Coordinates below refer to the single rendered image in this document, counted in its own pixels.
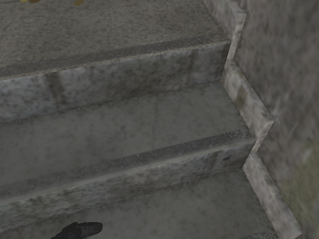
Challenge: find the robot left hand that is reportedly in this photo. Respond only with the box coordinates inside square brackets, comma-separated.
[51, 222, 103, 239]

